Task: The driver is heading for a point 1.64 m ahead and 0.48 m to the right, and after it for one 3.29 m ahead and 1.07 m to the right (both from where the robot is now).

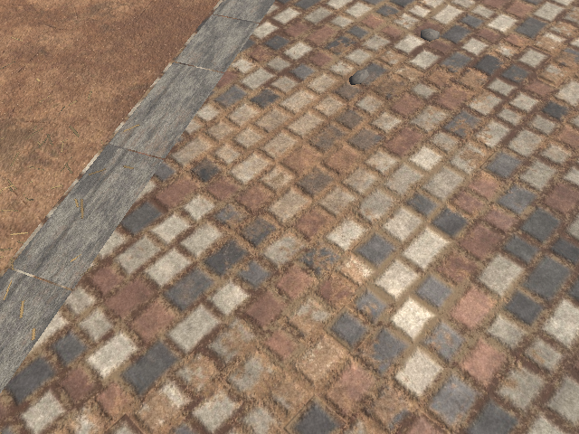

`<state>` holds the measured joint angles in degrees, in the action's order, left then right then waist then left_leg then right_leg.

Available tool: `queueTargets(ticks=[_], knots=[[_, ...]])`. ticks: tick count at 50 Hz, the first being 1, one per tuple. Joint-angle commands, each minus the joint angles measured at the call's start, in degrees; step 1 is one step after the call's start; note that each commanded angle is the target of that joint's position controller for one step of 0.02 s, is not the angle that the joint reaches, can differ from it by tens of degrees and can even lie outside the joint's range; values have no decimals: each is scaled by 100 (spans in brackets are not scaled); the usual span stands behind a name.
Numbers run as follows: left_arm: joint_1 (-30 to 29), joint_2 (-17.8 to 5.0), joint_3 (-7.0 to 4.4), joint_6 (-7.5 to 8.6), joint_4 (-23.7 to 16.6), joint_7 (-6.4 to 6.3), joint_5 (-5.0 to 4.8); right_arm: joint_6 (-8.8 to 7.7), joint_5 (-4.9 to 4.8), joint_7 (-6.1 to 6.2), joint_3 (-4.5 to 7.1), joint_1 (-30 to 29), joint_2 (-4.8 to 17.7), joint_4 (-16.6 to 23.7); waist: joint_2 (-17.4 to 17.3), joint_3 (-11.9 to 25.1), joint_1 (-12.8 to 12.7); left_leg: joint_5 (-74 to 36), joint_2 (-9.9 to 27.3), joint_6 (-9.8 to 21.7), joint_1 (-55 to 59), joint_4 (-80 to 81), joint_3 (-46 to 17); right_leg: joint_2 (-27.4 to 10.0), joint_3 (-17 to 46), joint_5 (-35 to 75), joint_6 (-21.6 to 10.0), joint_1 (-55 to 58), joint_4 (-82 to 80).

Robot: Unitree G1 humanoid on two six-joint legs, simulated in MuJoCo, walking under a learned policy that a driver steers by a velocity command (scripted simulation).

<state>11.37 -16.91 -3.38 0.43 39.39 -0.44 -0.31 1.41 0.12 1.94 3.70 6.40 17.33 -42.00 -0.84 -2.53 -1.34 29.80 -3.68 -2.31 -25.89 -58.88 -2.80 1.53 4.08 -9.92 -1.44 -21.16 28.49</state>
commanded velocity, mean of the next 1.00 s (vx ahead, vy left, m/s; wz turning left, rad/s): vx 0.01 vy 0.00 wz -0.51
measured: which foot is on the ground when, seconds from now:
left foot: up 0.00-0.20, down 0.22-0.68, up 0.70-1.00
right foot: down 0.00-0.22, up 0.24-0.66, down 0.68-1.00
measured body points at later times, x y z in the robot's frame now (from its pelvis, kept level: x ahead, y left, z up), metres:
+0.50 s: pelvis +0.01 +0.04 +0.01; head +0.04 +0.05 +0.45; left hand +0.23 +0.28 -0.10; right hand +0.05 -0.26 -0.09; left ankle +0.04 +0.15 -0.74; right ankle -0.05 -0.10 -0.67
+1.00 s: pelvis -0.01 +0.00 +0.00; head +0.00 -0.03 +0.45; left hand +0.28 +0.14 -0.07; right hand -0.05 -0.32 -0.11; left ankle +0.08 +0.12 -0.70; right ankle -0.05 -0.09 -0.74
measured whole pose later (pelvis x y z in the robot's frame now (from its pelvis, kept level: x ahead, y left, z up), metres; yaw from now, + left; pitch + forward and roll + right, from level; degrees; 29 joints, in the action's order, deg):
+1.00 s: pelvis -0.01 +0.00 +0.00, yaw -33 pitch +1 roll +1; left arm 8.7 -16.4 -2.7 -1.5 35.7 -1.1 0.4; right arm 1.3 -0.1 1.2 4.3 8.6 17.6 -42.3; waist -1.2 -2.6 -0.1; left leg 20.4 1.6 -4.9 -25.0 -47.3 -2.2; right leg 3.6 5.0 -12.6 -2.9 -14.8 26.7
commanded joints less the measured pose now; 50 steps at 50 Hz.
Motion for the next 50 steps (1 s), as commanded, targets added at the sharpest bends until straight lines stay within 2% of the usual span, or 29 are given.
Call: queueTargets(ticks=[1,4,7,10,11,12,13,14,15,16,17,20,22,24,26,29,31,32,33,34,35,36,37,38,39,40,42,46,50], knots=[[-156,-931,-295,-92,-447,-99,-27,-24,-33,32,98,119,289,338,855,933,156,-340,97,-230,-350,437,-86,-1144,1492,2314,-1041,1177,-734],[-123,-1012,-360,-179,-501,-168,-29,-75,-65,3,82,142,267,304,1003,1101,88,-690,44,-269,124,1271,-124,-1071,1608,1842,-1014,1058,-725],[-181,-1063,-395,-241,-558,-176,-39,-143,-75,-64,115,180,370,304,1166,1069,41,-902,10,-201,488,1953,-154,-1061,1990,1182,-986,901,-764],[-396,-997,-380,-310,-637,-191,-115,-235,-76,-134,186,578,427,181,1144,939,277,-1714,16,14,1270,3394,-8,-814,2147,524,-705,544,-547],[-261,-850,-340,-315,-629,-199,-112,-241,-29,-115,263,726,641,153,867,930,267,-1905,479,208,1784,3782,-316,-557,1973,-210,-435,120,-226],[-87,-493,-244,-303,-688,-178,-42,-203,101,-67,367,714,1151,226,-529,834,81,-1992,1814,799,2206,4217,-1743,160,1122,-1665,-67,-834,1034],[-108,-731,-331,-220,-821,-170,-29,-210,320,-104,387,526,1266,274,-1587,580,42,-2470,2670,1648,1563,4492,-2901,498,525,-2654,180,-1383,2338],[42,-1110,-453,-197,-670,-164,-10,-258,308,-85,279,173,913,455,-1037,459,-26,-2538,2585,1765,1388,4470,-2566,195,680,-2359,291,-1318,3273],[175,-1177,-510,-233,-506,-161,-44,-273,211,-54,213,-121,652,497,-714,359,-145,-2489,2199,1493,1321,4340,-1900,164,606,-1974,356,-1319,3624],[317,-1036,-496,-297,-364,-193,-34,-272,106,-23,180,-264,546,541,-588,321,-167,-2389,1862,1275,1450,4254,-1425,138,519,-1647,458,-1394,3884],[322,-918,-465,-340,-353,-194,-30,-265,37,7,150,-256,488,529,-619,256,-86,-2705,1805,1274,1544,4198,-1177,108,471,-1434,561,-1535,4161],[-89,-674,-365,-340,-593,-147,-125,-185,80,101,140,146,512,449,-745,289,192,-3257,1683,1402,1985,4161,-599,-20,87,-1125,759,-1692,3824],[-352,-584,-307,-329,-748,-113,-116,-137,91,133,190,421,641,384,-813,408,389,-3491,1861,1510,2457,4115,-570,-170,0,-1170,847,-1727,3278],[-418,-507,-254,-330,-835,-53,-86,-108,72,114,249,432,792,379,-850,517,434,-3627,1989,1553,2548,4078,-431,-318,-144,-1287,842,-1411,2736],[-432,-470,-216,-338,-894,5,-73,-89,44,61,304,319,928,403,-904,548,427,-3775,2044,1554,2319,4065,-204,-385,-364,-1364,761,-899,2203],[-339,-560,-248,-385,-925,70,-87,-86,-28,-29,352,260,1027,386,-964,584,382,-4013,2141,1514,2166,3920,-9,-317,-646,-1289,584,-330,1495],[-188,-561,-275,-422,-918,125,-98,-100,-128,-62,373,183,1068,360,-941,592,242,-4016,2184,1358,2130,3656,95,-273,-742,-942,366,57,734],[24,-549,-297,-429,-847,144,-93,-105,-193,-66,370,105,1041,344,-871,620,88,-3877,2112,1173,1990,3376,262,-178,-854,-421,200,471,57],[247,-668,-361,-428,-766,114,-73,-127,-209,-80,332,323,876,235,-604,685,24,-3385,1917,835,1638,2915,527,-66,-753,195,6,1107,-528],[491,-1130,-504,-408,-767,41,-85,-145,-41,-108,260,529,600,209,490,806,52,-1995,1457,296,548,1688,1053,-780,362,1865,-331,2156,-749],[419,-1764,-589,-339,-963,-5,22,-160,229,-100,132,271,332,576,2000,747,113,842,565,-227,-1193,237,1081,-2296,2490,3516,-1483,2534,-656],[590,-1440,-514,-189,-945,54,175,-166,138,-44,224,-222,621,648,1288,1114,-365,1039,484,-239,-1242,-771,121,-2434,2566,3090,-2011,2177,-820],[338,-1280,-433,-85,-882,60,173,-138,-1,-32,267,-253,731,646,1057,863,-170,571,590,-159,-1294,-1025,-54,-2091,2020,2611,-1753,1940,-875],[-1,-1150,-409,-45,-875,28,71,-115,-16,-1,295,-133,743,542,837,682,11,52,656,-121,-1300,-890,-114,-1716,1639,2100,-1404,1758,-875],[-243,-1007,-352,-56,-904,-5,-25,-97,38,37,321,-82,804,490,771,599,100,-306,678,-138,-1293,-712,-151,-1544,1488,1979,-1205,1646,-866],[-386,-928,-294,-73,-923,-44,-36,-89,66,34,328,49,801,423,811,653,195,-601,611,-190,-1023,-759,-90,-1421,1289,2239,-1162,1455,-858],[-402,-833,-235,-89,-909,-89,32,-93,17,-4,291,251,671,327,807,850,244,-938,523,-271,-694,-603,0,-1304,1083,2387,-1172,1411,-847],[-294,-834,-210,-107,-774,-123,56,-81,-10,-35,165,49,439,367,875,785,76,-1078,570,-312,-307,674,16,-1230,1088,1813,-1145,1432,-813],[-308,-876,-186,-141,-663,-53,91,-99,-46,-87,145,-2,492,407,967,567,-49,-846,543,-226,352,1557,82,-1272,1354,1131,-1222,1017,-801]])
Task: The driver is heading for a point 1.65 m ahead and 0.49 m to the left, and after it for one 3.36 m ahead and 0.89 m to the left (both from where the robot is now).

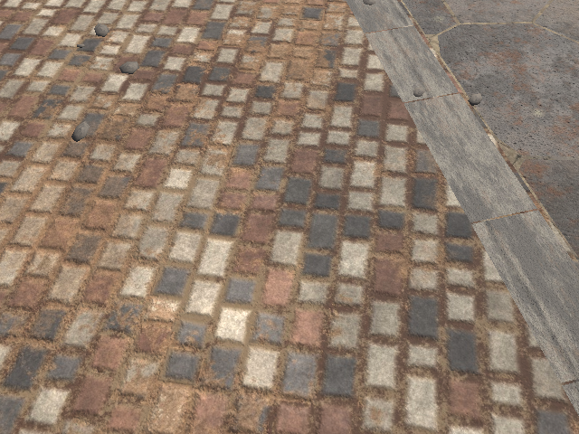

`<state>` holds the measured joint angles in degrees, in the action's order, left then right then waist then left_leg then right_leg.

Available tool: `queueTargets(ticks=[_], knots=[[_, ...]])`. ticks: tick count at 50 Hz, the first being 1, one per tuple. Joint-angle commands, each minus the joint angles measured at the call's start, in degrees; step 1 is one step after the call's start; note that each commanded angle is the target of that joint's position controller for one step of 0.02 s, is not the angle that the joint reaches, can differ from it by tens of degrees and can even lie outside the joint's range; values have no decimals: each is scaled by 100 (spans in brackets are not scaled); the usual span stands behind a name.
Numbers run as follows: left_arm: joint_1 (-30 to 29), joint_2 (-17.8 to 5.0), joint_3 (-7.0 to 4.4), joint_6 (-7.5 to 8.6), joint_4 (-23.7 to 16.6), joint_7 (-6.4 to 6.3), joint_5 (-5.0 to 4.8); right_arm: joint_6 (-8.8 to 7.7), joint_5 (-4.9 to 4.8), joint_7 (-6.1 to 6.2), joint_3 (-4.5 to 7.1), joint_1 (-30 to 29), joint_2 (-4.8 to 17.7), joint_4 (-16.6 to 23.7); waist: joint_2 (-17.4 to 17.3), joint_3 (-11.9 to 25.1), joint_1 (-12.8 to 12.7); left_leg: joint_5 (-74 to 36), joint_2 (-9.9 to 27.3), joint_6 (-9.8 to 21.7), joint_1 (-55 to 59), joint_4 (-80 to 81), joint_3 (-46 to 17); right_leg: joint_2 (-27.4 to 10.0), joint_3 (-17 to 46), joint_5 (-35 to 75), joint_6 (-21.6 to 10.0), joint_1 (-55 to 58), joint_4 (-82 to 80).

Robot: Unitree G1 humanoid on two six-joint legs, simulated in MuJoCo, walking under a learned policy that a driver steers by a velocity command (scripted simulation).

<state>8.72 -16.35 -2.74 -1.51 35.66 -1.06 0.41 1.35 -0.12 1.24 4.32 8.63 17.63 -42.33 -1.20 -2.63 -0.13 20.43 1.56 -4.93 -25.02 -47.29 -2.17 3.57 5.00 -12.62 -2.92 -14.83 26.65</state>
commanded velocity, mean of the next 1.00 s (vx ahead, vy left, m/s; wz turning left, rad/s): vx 0.05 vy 0.00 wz -0.06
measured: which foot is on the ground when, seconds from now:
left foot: up 0.00-0.08, down 0.10-1.00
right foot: down 0.00-0.82, up 0.84-1.00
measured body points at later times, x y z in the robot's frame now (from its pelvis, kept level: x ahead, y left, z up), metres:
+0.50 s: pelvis +0.01 +0.04 -0.01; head +0.02 +0.04 +0.44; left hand +0.13 +0.30 -0.12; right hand +0.15 -0.21 -0.11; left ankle +0.01 +0.15 -0.74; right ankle +0.01 -0.09 -0.74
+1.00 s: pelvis +0.05 +0.03 +0.00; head +0.05 +0.02 +0.45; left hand +0.14 +0.30 -0.12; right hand +0.08 -0.25 -0.14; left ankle +0.01 +0.15 -0.74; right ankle +0.04 -0.10 -0.72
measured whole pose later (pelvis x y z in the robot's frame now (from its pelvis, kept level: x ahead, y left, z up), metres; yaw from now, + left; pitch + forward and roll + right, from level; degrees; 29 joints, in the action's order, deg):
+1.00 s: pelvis +0.05 +0.03 +0.00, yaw -1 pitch +0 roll +0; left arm 13.7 -14.8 -3.3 3.1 52.6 -0.4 -1.4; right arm -2.1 -1.4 1.3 2.1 17.7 16.1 -52.8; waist -1.4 -0.3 1.6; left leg 16.0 -0.1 1.6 -6.3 -22.4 -0.9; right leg -0.9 -0.6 -24.0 -1.4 -18.2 40.0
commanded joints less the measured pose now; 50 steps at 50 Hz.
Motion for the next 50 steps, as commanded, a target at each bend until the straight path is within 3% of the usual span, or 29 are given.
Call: queueTargets(ticks=[1,3,4,5,6,7,8,9,12,20,38,40,41,43,45,47,50], knots=[[-59,-898,-227,50,-254,31,12,-105,-32,-27,82,-208,467,443,1001,539,-171,108,7,66,395,622,27,-1478,1347,1340,-1070,342,-580],[-195,-767,-155,52,-189,53,-34,-152,-29,-60,59,-41,378,394,911,510,-8,-315,-35,164,871,1508,90,-1374,1397,1306,-946,233,-410],[-206,-650,-103,61,-132,56,-67,-191,13,-86,31,111,302,341,790,509,141,-1091,-50,249,1360,2369,124,-1243,1337,1200,-760,84,-325],[15,-489,-45,106,-51,58,-14,-229,105,-83,24,173,410,350,542,622,95,-1923,233,362,1914,2632,-207,-1038,1261,829,-449,-121,-237],[273,-411,-23,161,-23,69,111,-240,165,-49,90,209,834,415,-249,759,-169,-3156,906,651,2224,2484,-797,-580,809,103,-116,-326,254],[464,-337,-27,170,15,65,97,-243,149,-75,50,-87,741,329,-945,771,-454,-2570,1102,1163,1540,2496,-1000,-284,314,-566,156,58,133],[286,-521,-48,152,93,43,139,-268,117,-117,-37,-340,390,434,-762,627,-305,-1701,878,1149,1248,2616,-892,-352,290,-339,300,332,38],[64,-608,-92,127,93,36,114,-289,121,-127,-49,-333,341,411,-652,499,-169,-1216,627,934,1253,2575,-677,-317,296,-131,280,249,41],[1,-520,-93,38,134,11,58,-381,102,-109,-67,-94,425,327,-394,364,-43,-1086,405,686,1254,2446,-440,-383,426,347,173,198,-11],[213,-369,-107,89,468,-28,30,-333,74,-51,-154,-2,302,251,123,343,34,-1184,252,713,1387,2273,-294,-411,463,674,256,206,-72],[436,-372,-145,65,1278,-179,4,-356,46,-78,-233,157,262,-452,84,195,2,-1186,127,742,1315,2517,-242,-444,410,920,371,561,-184],[535,-287,-133,57,1436,-190,-29,-323,19,-48,-210,279,343,-594,-100,212,29,390,94,854,1324,2751,-337,-192,111,-306,340,423,-3],[496,-291,-143,81,1442,-191,-62,-296,-23,-21,-148,353,538,-629,-360,35,93,1452,263,1057,1301,2978,-679,-6,-139,-1111,313,17,367],[126,-269,-126,253,1239,-147,-122,-302,-82,33,-58,660,846,-724,-870,-443,235,2805,1358,1715,1340,3806,-2180,-131,-451,-1390,279,-988,1300],[-150,-342,-148,445,1135,-57,-194,-400,-35,72,-14,802,894,-766,-791,-703,332,2282,1856,2057,1473,4086,-2807,-561,-197,-1577,192,-1679,2123],[-59,-349,-151,562,1179,43,-216,-452,-95,53,-13,688,805,-706,-593,-499,247,1548,1740,1925,1922,4035,-2420,-770,-201,-1661,105,-1861,1988],[195,-192,-123,669,1401,144,-175,-412,-203,16,20,396,888,-646,-508,-146,12,407,1047,1597,1353,3780,-1160,-494,-700,-579,145,-274,607]])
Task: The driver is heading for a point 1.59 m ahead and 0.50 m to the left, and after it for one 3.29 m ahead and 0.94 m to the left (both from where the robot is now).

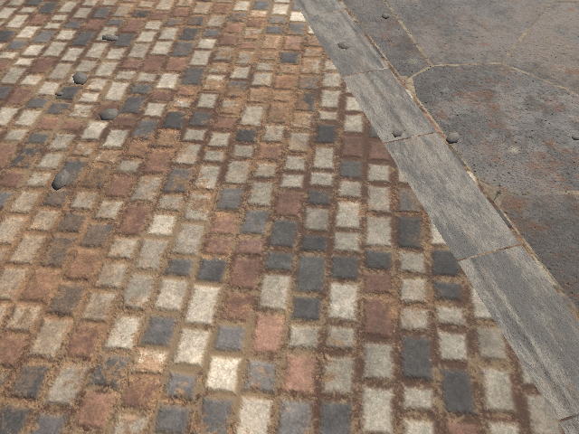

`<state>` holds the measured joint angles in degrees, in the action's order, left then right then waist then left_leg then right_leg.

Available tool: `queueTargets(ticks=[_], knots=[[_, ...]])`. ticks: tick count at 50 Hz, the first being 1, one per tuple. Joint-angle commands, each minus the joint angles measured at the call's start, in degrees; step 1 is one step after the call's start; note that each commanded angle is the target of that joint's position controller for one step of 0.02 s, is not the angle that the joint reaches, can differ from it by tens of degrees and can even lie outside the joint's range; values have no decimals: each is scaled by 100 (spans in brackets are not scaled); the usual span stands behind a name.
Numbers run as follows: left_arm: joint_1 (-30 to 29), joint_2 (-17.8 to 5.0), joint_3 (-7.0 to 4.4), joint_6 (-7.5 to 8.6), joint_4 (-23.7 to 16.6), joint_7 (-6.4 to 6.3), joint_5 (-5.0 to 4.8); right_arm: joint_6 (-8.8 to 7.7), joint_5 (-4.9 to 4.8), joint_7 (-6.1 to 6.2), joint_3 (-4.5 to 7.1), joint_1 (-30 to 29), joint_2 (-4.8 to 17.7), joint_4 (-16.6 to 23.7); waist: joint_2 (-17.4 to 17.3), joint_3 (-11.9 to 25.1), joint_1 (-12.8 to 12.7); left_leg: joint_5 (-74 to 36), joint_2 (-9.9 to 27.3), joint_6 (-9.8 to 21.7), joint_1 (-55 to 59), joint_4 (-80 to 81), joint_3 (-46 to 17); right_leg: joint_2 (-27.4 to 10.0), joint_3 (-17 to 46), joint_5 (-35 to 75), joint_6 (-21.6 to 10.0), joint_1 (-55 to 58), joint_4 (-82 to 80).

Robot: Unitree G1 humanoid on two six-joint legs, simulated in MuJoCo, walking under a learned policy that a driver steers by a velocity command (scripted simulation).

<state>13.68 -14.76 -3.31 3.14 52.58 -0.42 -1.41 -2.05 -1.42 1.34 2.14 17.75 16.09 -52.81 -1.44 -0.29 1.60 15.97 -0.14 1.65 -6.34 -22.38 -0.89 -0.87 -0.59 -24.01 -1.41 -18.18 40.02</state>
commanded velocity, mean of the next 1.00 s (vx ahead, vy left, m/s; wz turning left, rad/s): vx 0.12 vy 0.00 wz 0.00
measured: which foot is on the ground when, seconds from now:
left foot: down 0.00-0.08, up 0.10-0.44, down 0.46-1.00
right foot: up 0.00-0.06, down 0.08-1.00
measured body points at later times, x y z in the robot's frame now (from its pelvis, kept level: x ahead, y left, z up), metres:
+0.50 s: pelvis +0.13 -0.03 -0.01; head +0.15 -0.02 +0.44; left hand +0.15 +0.23 -0.16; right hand +0.30 -0.28 -0.12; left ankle +0.21 +0.08 -0.74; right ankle +0.03 -0.13 -0.74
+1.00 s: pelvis +0.15 -0.02 -0.02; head +0.15 -0.01 +0.43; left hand +0.12 +0.24 -0.17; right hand +0.25 -0.28 -0.15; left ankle +0.21 +0.08 -0.74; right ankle +0.03 -0.13 -0.74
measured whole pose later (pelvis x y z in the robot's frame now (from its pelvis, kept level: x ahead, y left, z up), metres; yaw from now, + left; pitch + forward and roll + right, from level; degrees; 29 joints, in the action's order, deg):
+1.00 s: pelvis +0.15 -0.02 -0.02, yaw +0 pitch -1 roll +0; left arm 19.6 -12.4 -1.0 -0.2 62.8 -2.3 -0.3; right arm 0.4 -0.9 1.2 3.3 6.8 13.2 -59.2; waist 0.7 -0.7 -0.9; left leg 17.5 -1.8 2.6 -20.7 -35.5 2.0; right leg -0.4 0.0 -26.4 -1.3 -1.2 28.4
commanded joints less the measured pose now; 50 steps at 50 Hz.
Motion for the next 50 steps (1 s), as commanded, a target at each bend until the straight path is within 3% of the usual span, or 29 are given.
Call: queueTargets(ticks=[1,2,3,4,5,6,7,9,11,13,15,17,19,21,22,23,24,25,26,27,29,30,32,35,44,46,48,50], knots=[[22,-337,-87,210,-115,98,16,-37,-89,-5,242,-532,1042,386,-434,-257,-323,783,1058,876,-878,1045,-1008,140,-373,1212,47,804,-1159],[421,-393,-134,185,85,92,15,-20,-62,-20,210,-454,929,364,-346,-126,-463,831,914,801,-1236,718,-857,315,-475,1370,102,1471,-1265],[855,-482,-182,159,222,62,-20,-36,-21,-43,132,-456,708,363,-204,-19,-662,828,752,643,-1618,200,-675,237,-299,1200,54,2060,-1403],[1281,-798,-251,156,240,-7,1,-73,84,-95,-18,-575,250,452,703,62,-839,586,248,227,-2182,-1475,-100,-740,1123,644,-250,2532,-2141],[1599,-1624,-392,174,226,30,92,-181,111,-53,-58,-601,100,755,1913,207,-782,1624,-374,-44,-3288,-3075,157,-2047,3516,668,-1191,2875,-2822],[1274,-1265,-276,247,188,69,170,-238,-20,-22,54,-539,544,713,1191,-1,-607,1909,-69,-27,-3552,-4055,-394,-2323,3839,816,-1583,2452,-2871],[794,-960,-177,297,47,84,153,-253,-83,-40,112,-429,741,650,851,-302,-381,1444,183,37,-3642,-4323,-505,-2106,3109,1526,-1427,2192,-2738],[264,-724,-71,276,-92,106,107,-210,39,-57,158,-422,732,510,713,-305,-215,695,464,6,-3418,-4033,-316,-1552,1869,3047,-982,1972,-2687],[329,-546,11,195,-11,59,162,-143,95,-115,141,-481,523,480,798,-151,-174,114,425,-133,-2862,-3628,-61,-1134,1008,4570,-791,1719,-2625],[380,-551,44,130,86,-22,211,-80,100,-133,69,-607,248,511,712,-38,-136,-245,371,-282,-2481,-2863,64,-940,537,5275,-805,1572,-2540],[306,-726,32,76,120,-82,221,-41,117,-109,-2,-958,111,600,691,13,-201,-586,290,-342,-1992,-1969,169,-839,290,5399,-781,1334,-2474],[402,-876,2,31,216,-92,199,2,104,-83,9,-1144,212,633,752,95,-285,-816,198,-345,-1662,-1536,207,-932,339,5419,-823,1302,-2405],[356,-852,2,-1,285,-79,144,24,90,-72,39,-1218,337,635,759,63,-272,-890,181,-247,-1490,-1269,146,-1048,461,5267,-859,1318,-2299],[171,-768,16,-37,315,-74,64,6,128,-77,74,-1153,392,582,657,34,-122,-1163,147,-48,-1155,-698,159,-1032,532,4898,-763,1322,-2029],[221,-739,16,-47,371,-68,46,-14,183,-66,117,-985,474,497,486,91,-16,-1818,130,75,-700,-181,123,-884,533,4606,-615,1264,-1823],[417,-721,15,-26,413,-63,134,-27,218,-16,214,-764,788,425,180,300,-14,-3442,428,215,-39,-150,-204,-605,418,4123,-378,1099,-1516],[983,-531,59,16,495,-40,268,-7,219,8,278,-674,1093,407,-342,764,-319,-4857,922,636,1016,-679,-637,-235,280,2772,-107,498,-1193],[1163,-217,152,-31,626,-66,252,50,198,-10,182,-584,634,303,-584,1129,-250,-4733,1288,1109,1284,-735,-1026,-76,167,1397,153,306,-921],[880,-241,146,-134,587,-94,203,99,141,-37,100,-726,308,255,-554,922,-234,-3962,1373,1197,929,-492,-1290,-14,185,534,265,270,-925],[676,-301,130,-226,522,-136,162,117,140,-63,67,-1040,265,264,-513,621,-317,-3172,1287,1098,516,-314,-1315,-26,213,356,286,236,-1071],[645,-380,116,-374,586,-201,207,74,157,-121,96,-1477,391,309,-400,258,-436,-2848,927,795,-41,-365,-990,-2,238,816,274,525,-1555],[733,-487,90,-418,667,-221,221,33,137,-143,122,-1507,446,292,-314,308,-436,-3090,763,681,-120,-500,-797,-4,226,1231,262,768,-1699],[847,-648,56,-472,793,-228,160,-35,108,-189,143,-1333,449,192,52,595,-307,-3626,552,597,-93,-776,-509,-94,197,2268,191,1153,-1608],[653,-454,109,-463,823,-174,181,10,101,-136,153,-1385,407,49,139,594,-268,-3314,456,575,89,-829,-354,-130,221,2230,93,973,-1602],[672,-330,163,-418,979,-187,190,203,105,16,186,-1517,338,-234,142,27,-224,-1844,338,417,-135,-577,-290,-93,161,1214,52,510,-1800],[828,-303,173,-396,1041,-189,158,248,72,39,204,-1407,319,-350,192,-61,-228,40,157,336,-233,-553,-149,-101,202,-208,-114,347,-1977],[830,-536,121,-331,922,-218,113,220,59,39,237,-1595,371,-298,474,-594,-303,1482,-120,210,-1024,-864,111,-450,733,-1609,-520,149,-2337],[892,-923,0,-164,854,-235,59,30,4,-54,215,-2079,273,-100,1034,-1203,-442,663,-234,84,-2034,-1749,503,-1376,1860,-1892,-987,449,-3112]])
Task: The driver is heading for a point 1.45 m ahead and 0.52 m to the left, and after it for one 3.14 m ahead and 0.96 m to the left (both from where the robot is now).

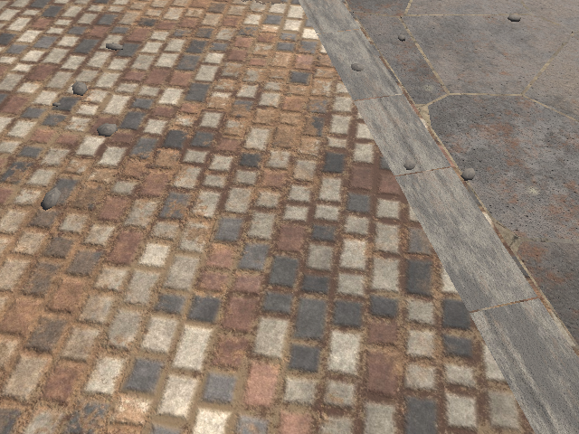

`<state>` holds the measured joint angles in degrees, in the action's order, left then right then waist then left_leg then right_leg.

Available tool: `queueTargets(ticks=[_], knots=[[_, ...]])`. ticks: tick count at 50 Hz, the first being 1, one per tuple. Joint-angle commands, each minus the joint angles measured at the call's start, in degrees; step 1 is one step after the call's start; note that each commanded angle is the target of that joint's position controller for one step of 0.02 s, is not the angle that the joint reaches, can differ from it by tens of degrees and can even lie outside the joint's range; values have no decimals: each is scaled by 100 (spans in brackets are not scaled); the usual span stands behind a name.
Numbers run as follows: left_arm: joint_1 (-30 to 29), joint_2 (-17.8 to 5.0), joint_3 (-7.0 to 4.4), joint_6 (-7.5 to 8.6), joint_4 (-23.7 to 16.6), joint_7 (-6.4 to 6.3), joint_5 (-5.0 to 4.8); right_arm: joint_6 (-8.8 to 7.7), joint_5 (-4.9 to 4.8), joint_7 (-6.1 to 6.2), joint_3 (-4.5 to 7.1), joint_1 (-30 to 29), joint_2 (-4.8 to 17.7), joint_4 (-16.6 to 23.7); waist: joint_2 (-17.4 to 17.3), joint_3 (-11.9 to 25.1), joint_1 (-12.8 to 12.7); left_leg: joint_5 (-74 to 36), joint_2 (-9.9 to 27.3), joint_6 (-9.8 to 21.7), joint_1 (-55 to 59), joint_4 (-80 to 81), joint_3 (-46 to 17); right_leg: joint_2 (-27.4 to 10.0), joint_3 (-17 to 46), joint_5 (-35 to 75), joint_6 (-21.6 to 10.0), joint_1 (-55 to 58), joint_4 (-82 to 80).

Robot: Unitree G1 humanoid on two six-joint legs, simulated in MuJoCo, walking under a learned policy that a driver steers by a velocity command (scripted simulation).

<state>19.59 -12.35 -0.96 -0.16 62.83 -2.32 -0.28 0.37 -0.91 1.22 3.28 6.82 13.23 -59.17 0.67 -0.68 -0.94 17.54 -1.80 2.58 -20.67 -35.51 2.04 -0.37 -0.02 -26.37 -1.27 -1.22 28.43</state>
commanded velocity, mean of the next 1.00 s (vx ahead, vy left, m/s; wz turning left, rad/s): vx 0.43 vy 0.00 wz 0.13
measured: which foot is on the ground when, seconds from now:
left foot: down 0.00-0.66, up 0.68-1.00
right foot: down 0.00-0.14, up 0.16-0.64, down 0.66-1.00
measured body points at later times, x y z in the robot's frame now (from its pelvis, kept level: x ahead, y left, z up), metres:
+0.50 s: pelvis +0.15 +0.02 +0.02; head +0.16 +0.02 +0.47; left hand +0.32 +0.27 -0.09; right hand +0.10 -0.23 -0.13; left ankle +0.06 +0.11 -0.73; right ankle +0.32 -0.16 -0.67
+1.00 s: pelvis +0.42 -0.05 +0.02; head +0.43 -0.05 +0.47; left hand +0.39 +0.21 -0.12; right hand +0.58 -0.30 -0.10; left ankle +0.53 +0.14 -0.65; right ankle +0.39 -0.14 -0.73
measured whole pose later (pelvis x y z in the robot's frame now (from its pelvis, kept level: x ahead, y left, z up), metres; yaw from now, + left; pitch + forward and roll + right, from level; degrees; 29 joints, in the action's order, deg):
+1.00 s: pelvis +0.42 -0.05 +0.02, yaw +10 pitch -1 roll -2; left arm 17.6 -13.3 -3.9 6.2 57.1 -0.5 1.1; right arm -2.2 -1.6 0.0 4.9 9.4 15.6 -52.5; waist -2.2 -1.4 -2.3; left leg 2.0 7.2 2.0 -39.9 -53.3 -4.7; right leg 2.2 -12.7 -11.8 -2.6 -0.9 13.2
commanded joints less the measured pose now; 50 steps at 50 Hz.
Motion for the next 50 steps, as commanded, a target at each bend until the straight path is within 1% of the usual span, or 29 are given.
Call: queueTargets(ticks=[1,2,4,5,6,7,8,9,10,11,13,16,18,21,26,30,31,32,33,34,35,36,37,38,39,40,42,44,50], knots=[[168,-1220,-272,261,-200,-49,-50,-309,-41,-94,100,-994,550,566,916,-1342,-128,305,174,35,-954,-743,48,-1770,2052,-1111,-1120,-1047,-1963],[164,-1115,-271,338,-208,-45,-51,-392,-46,-144,110,-881,558,556,891,-1335,-56,390,303,89,-1219,-817,-13,-1863,1997,-357,-1129,-698,-1808],[218,-947,-259,387,-216,7,-111,-511,-100,-231,112,-608,475,495,718,-1194,97,497,297,184,-874,-189,153,-1667,1520,773,-932,-421,-1383],[66,-935,-248,384,-285,44,-112,-538,-120,-253,155,-161,476,333,626,-975,343,257,66,234,160,350,366,-1345,1108,1466,-755,-805,-1010],[7,-941,-242,399,-343,77,-74,-539,-109,-259,275,534,663,75,519,-525,615,-171,-128,297,1368,439,325,-996,769,2627,-606,-1216,-282],[-90,-749,-186,428,-503,90,-86,-563,-90,-251,428,1363,1116,-121,-355,-67,897,197,642,776,2507,1063,-1214,-320,68,3179,-213,-2163,1402],[-29,-442,-93,524,-690,70,-48,-568,-76,-277,459,2135,1451,-238,-1595,618,1039,726,2035,1569,3485,2210,-3804,347,-65,339,118,-3270,3539],[-304,-619,-162,615,-805,107,-173,-636,-7,-287,260,1735,1021,-208,-1118,378,780,924,2378,1589,3100,2517,-4324,181,671,-422,-31,-3778,4486],[-423,-707,-199,662,-861,153,-282,-684,9,-290,153,1220,792,-54,-802,-123,560,795,2262,1423,2546,2519,-3603,-134,710,-73,-213,-3948,4723],[-468,-702,-227,686,-864,167,-283,-706,36,-304,83,917,626,38,-455,-271,388,748,2021,1212,2184,2625,-2952,-415,640,460,-343,-3894,4481],[-399,-723,-330,623,-823,153,-180,-705,78,-309,-6,730,493,93,-393,-384,176,77,1555,902,1712,2814,-1922,-720,471,1082,-346,-3514,3843],[-526,-574,-368,500,-880,165,-122,-660,91,-206,-10,1066,669,13,-342,-423,148,-545,1385,932,1574,3048,-1359,-784,230,1466,-99,-3503,3240],[-1007,-533,-372,469,-1086,145,-88,-637,98,-125,12,1209,845,5,-275,-539,228,-723,1442,1001,1610,3174,-1263,-807,184,1803,94,-3853,2632],[-1619,-462,-336,482,-1315,174,-79,-588,101,-54,30,1332,910,41,-388,-593,365,-971,1376,940,1606,3216,-964,-725,105,2453,224,-3883,1590],[-2369,-438,-259,535,-1553,316,-123,-525,18,-43,63,1733,896,-47,-387,-719,548,-1318,1458,885,1861,3069,-592,-535,-52,2840,170,-3643,632],[-2478,-643,-292,600,-1727,434,-149,-450,-29,-43,138,1745,999,-62,-469,-653,369,-1942,1749,758,2377,2587,-639,-415,-12,2352,-114,-3256,179],[-2203,-780,-354,620,-1696,437,-150,-432,-27,-48,157,1644,1066,-23,-561,-473,160,-2740,1748,705,2389,2233,-660,-273,-85,2179,-195,-2765,112],[-1549,-970,-466,636,-1534,419,-149,-404,-14,-57,155,1497,1080,27,-597,-75,-232,-3697,1573,595,2271,1428,-534,-86,-206,2112,-315,-1862,13],[-444,-1277,-624,639,-1220,362,-152,-383,31,-63,92,1450,938,105,-526,643,-701,-3787,1231,403,1657,138,-344,-122,-139,2073,-484,-317,98],[514,-1788,-749,631,-1038,292,0,-395,106,-79,-43,1726,524,292,414,1635,-769,-1897,648,104,-32,-1975,-48,-1518,1618,1317,-964,1715,20],[637,-1819,-698,640,-995,355,55,-511,-20,-88,-187,2148,5,287,1619,2305,-506,1583,-142,-42,-1382,-3412,-575,-2460,4099,221,-1520,2498,-1064],[253,-1245,-537,675,-1055,366,25,-590,-209,-82,1,1689,715,308,1020,1575,-545,1397,189,34,-1868,-4033,-1060,-2260,3746,-127,-1223,1863,-1329],[-287,-981,-449,694,-1157,359,-5,-632,-267,-70,61,1313,897,442,805,838,-399,834,491,131,-2049,-4038,-902,-2114,2775,194,-975,1049,-1417],[-732,-819,-394,713,-1218,369,9,-627,-216,-22,87,1161,858,442,431,517,-205,302,764,136,-1772,-3793,-829,-1898,2096,749,-837,296,-1574],[-950,-654,-355,735,-1211,383,44,-568,-151,4,136,1154,773,418,398,241,-54,-49,929,139,-1499,-3504,-856,-1659,1480,1181,-711,-251,-1780],[-1039,-600,-340,750,-1163,382,106,-484,-150,-16,144,1316,621,392,579,200,111,-250,1050,131,-1154,-3370,-882,-1562,1088,1440,-681,-595,-1917],[-980,-596,-355,775,-1061,351,112,-344,-157,-42,147,1355,414,410,500,50,209,-388,1092,93,-1130,-3226,-815,-1453,524,1906,-765,-832,-2099],[-921,-728,-390,792,-1021,280,131,-248,-137,-26,184,1046,461,581,367,-173,221,-752,1115,28,-1518,-2979,-868,-1469,182,2136,-833,-883,-2252],[-579,-950,-442,704,-1001,99,127,-304,-40,-197,163,107,385,988,133,-454,7,-2043,980,-87,-2019,-1281,-586,-1408,-693,2656,-766,-396,-2359]])
Keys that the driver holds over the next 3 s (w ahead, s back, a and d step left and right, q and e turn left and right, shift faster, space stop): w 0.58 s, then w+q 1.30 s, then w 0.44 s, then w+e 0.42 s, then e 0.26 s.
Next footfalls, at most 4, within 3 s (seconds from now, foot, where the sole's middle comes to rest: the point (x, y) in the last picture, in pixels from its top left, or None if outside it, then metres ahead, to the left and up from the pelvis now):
0.66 right None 0.43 -0.14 -0.76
1.24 left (249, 371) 0.68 0.14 -0.76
1.74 right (269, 258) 1.04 0.10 -0.76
2.24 left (139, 257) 1.03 0.48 -0.76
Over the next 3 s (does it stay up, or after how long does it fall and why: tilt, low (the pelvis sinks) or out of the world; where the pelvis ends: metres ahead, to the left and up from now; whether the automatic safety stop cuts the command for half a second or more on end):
stays up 1.31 0.52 0.01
